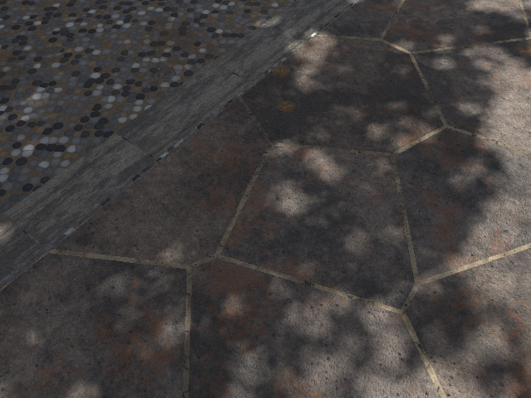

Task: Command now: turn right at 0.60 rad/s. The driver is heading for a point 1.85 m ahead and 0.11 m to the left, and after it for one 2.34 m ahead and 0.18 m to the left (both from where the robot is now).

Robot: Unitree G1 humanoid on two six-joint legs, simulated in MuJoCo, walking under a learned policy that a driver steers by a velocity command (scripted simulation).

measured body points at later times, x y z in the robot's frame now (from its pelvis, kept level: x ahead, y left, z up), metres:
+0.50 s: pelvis +0.06 +0.00 +0.01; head +0.07 +0.00 +0.46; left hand +0.13 +0.26 -0.12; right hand +0.16 -0.29 -0.09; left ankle +0.12 +0.10 -0.72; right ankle -0.01 -0.09 -0.73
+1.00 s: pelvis +0.29 -0.03 +0.00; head +0.34 -0.04 +0.44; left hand +0.55 +0.14 -0.10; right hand +0.18 -0.27 -0.14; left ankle +0.13 +0.09 -0.73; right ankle +0.42 -0.14 -0.72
